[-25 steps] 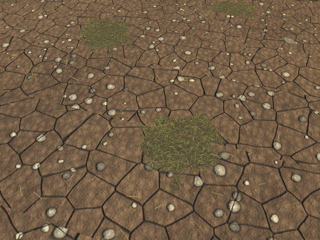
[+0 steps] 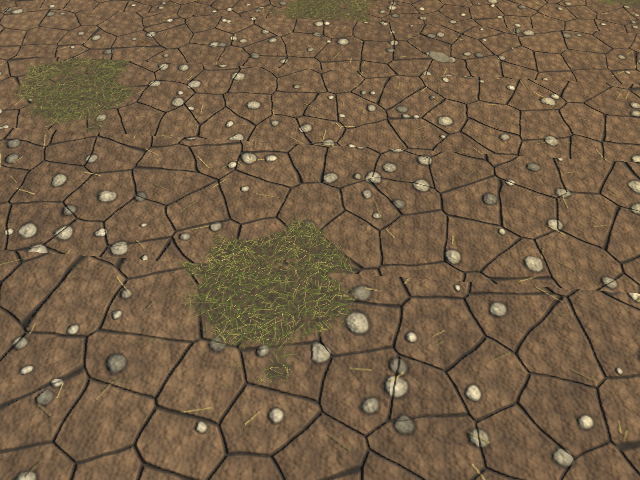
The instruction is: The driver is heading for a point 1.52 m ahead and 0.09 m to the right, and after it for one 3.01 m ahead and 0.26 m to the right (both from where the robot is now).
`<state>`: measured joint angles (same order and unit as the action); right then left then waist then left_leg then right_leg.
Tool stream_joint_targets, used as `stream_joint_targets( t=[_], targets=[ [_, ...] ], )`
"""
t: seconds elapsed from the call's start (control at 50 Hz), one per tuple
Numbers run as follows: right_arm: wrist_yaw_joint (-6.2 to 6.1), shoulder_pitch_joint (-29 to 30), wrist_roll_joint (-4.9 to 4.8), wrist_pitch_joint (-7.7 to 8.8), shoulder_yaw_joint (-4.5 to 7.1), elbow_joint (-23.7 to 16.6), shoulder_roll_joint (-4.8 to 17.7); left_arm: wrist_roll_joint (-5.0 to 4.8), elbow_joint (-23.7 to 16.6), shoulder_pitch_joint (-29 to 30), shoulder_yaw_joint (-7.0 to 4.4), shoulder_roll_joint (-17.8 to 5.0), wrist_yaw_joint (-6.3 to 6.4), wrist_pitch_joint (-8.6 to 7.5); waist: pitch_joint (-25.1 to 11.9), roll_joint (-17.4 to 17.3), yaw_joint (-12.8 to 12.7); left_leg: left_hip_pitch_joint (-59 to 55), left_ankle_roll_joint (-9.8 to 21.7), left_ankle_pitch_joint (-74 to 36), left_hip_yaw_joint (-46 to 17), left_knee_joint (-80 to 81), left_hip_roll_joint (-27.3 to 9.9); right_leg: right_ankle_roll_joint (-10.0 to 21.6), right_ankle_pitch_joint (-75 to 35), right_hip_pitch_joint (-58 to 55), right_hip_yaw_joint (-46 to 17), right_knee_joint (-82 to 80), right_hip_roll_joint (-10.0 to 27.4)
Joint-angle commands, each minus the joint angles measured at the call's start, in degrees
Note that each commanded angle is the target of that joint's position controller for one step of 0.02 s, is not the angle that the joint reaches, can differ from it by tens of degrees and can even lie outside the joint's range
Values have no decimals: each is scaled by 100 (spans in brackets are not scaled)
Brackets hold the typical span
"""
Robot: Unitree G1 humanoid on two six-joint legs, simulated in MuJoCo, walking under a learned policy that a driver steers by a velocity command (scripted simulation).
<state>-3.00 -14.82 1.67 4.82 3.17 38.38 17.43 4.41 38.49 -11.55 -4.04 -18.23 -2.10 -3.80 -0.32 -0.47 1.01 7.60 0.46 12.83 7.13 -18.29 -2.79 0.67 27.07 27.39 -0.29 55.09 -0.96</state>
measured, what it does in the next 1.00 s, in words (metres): walks ahead: right foot, then left foot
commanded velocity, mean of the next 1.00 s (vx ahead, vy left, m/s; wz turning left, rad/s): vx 0.15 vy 0.00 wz -0.12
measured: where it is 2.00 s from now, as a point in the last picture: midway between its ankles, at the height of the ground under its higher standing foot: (313, 444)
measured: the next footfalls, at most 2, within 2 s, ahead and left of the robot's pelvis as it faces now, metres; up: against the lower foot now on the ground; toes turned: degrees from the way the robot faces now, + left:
right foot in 0.18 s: +0.03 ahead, -0.14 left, +0.00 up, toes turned -9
left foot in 0.72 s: +0.24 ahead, +0.05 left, +0.00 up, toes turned -11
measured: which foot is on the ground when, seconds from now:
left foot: down 0.00-0.20, up 0.22-0.70, down 0.72-1.00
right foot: up 0.00-0.16, down 0.18-0.74, up 0.76-1.00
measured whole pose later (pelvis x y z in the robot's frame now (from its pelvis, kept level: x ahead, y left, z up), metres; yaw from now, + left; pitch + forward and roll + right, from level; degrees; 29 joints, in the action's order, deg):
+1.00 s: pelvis +0.16 -0.01 +0.00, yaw -5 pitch +2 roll +0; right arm 2.4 -16.4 2.2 6.8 1.9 37.3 15.2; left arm 5.0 37.2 -9.5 0.0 -17.1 0.7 -2.5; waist -0.5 0.4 1.3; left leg 14.8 5.8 6.0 -4.3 -18.7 6.4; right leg -5.3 24.2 29.1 -3.0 55.0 3.4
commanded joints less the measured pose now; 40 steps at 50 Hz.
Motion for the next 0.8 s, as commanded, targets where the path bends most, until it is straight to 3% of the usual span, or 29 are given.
stream_joint_targets(
  t=[0.02,0.08,0.12,0.16,0.18,0.2,0.22,0.24,0.26,0.28,0.3,0.32,0.34,0.4,0.44,0.5,0.6,0.64,0.68,0.72,0.74,0.76,0.78,0.8],
  targets=[
    [-90,962,5,115,242,-647,929,-30,-346,26,-39,-207,-162,-4,-87,-453,-282,-203,970,-2254,-355,855,-1159,-232,-396,-32,263,-142,300],
    [-133,154,123,-42,418,-396,1274,-234,-413,291,73,-111,-450,88,-117,-496,235,-1124,1079,-2640,-330,592,-1496,-255,-676,36,291,-1617,463],
    [-33,231,136,-139,471,-403,1334,-298,-342,81,-1,-309,-470,50,-135,-551,162,-1176,1158,-2323,-457,447,-1751,-71,-1112,-280,329,-2303,384],
    [79,523,150,-179,376,-385,1093,-333,-338,9,-147,-563,-404,-68,-174,-534,-40,-618,913,-1304,-334,123,-1708,315,-2263,-1100,428,-3059,108],
    [131,424,143,-176,286,-293,842,-320,-362,-60,-258,-744,-345,-134,-312,-369,-112,-260,620,-636,-193,-174,-1484,610,-2998,-1700,358,-3274,58],
    [123,73,128,-173,173,-359,392,-287,-382,-370,-429,-1239,-233,-188,-860,510,-54,228,12,483,499,-1189,-788,1366,-5342,-2761,-484,-3266,798],
    [63,184,120,-68,36,-790,139,-378,-497,-777,-565,-1794,-149,-225,-1322,1242,-202,1546,-446,2438,423,-2314,134,2602,-6028,-3840,-2630,-3643,2049],
    [98,695,127,36,59,-700,373,-196,-265,-1167,-528,-1465,-33,-367,-726,580,-560,2456,-431,2882,-601,-2921,149,2443,-4835,-3773,-2772,-3799,2119],
    [67,937,71,45,93,-631,513,-165,-145,-1105,-493,-1204,14,-460,-324,689,-585,2744,-370,2638,-885,-3644,-6,2050,-4333,-3332,-2272,-3864,1865],
    [17,678,158,29,214,-449,834,-231,-120,-966,-387,-876,32,-427,-363,657,-455,2680,-317,2362,-997,-4080,-99,1874,-3513,-3042,-2123,-4081,1738],
    [-9,526,283,3,211,-323,810,-329,-98,-817,-239,-559,25,-372,-181,652,-270,2530,-218,1961,-1140,-4166,-185,1699,-2268,-2536,-2120,-4389,1644],
    [28,464,351,-29,126,-257,631,-342,-156,-554,-156,-439,42,-311,68,631,-110,2425,-159,1485,-1157,-4050,-206,1511,-1070,-2005,-2137,-4710,1496],
    [73,423,349,-60,81,-204,512,-299,-237,-377,-104,-411,73,-263,133,619,-46,2439,-135,1069,-1100,-3842,-97,1385,-471,-1880,-2177,-4887,1352],
    [240,323,208,-130,-17,-52,369,-168,-336,-293,-92,-526,75,-302,29,598,-61,2263,-215,547,-947,-3412,56,1268,-344,-1730,-2036,-4886,1117],
    [343,298,219,-185,-82,60,348,-173,-353,-324,-118,-614,20,-352,69,616,-194,2240,-320,389,-815,-3003,29,1257,-230,-1701,-1873,-4755,1100],
    [439,555,263,-207,-202,70,239,-204,-156,-877,-109,-608,-42,-346,248,579,-590,2682,-278,311,-780,-2345,-148,1387,61,-2086,-2138,-4562,1456],
    [477,781,247,18,-229,-3,254,-209,-33,-1041,1,-538,78,-258,305,562,-819,2856,69,97,-591,-1754,-10,1434,-93,-2476,-2021,-4515,1626],
    [545,841,166,119,-211,-60,237,-215,-33,-711,41,-588,95,-206,300,581,-641,2280,195,-373,-493,-1435,72,1328,-873,-2198,-1602,-4392,1522],
    [662,723,9,245,-184,-56,235,-233,-46,-191,109,-647,66,-159,195,529,-278,1235,325,-1214,-360,-1011,234,1031,-1492,-1627,-1185,-3968,1304],
    [744,396,-118,412,-134,-3,357,-221,46,-165,211,-517,16,-134,-110,312,-56,109,568,-1961,-408,-757,347,604,-2150,-1229,-740,-3216,832],
    [716,-87,-80,453,-16,30,857,-160,-5,-707,286,-204,20,-100,-862,-631,-161,-910,1269,-3998,-1394,-797,-346,19,-1810,-1043,-59,-1929,82],
    [691,-736,-39,377,109,-80,1286,-53,-228,-1103,316,-101,118,-204,-1912,-1294,-40,-2409,2627,-4455,-3564,-624,-1673,-408,715,-34,-115,-367,-474],
    [647,-1314,112,381,173,89,1175,-62,-250,-498,234,-399,141,-218,-1291,-696,392,-2245,2584,-3994,-3963,-256,-1795,-387,1345,869,-496,782,-369],
    [556,-1238,129,381,226,140,1124,-76,-365,-95,217,-473,222,-197,-667,-538,423,-1759,2217,-2641,-3693,-93,-1688,-333,1043,1374,-635,1574,-82]
  ],
)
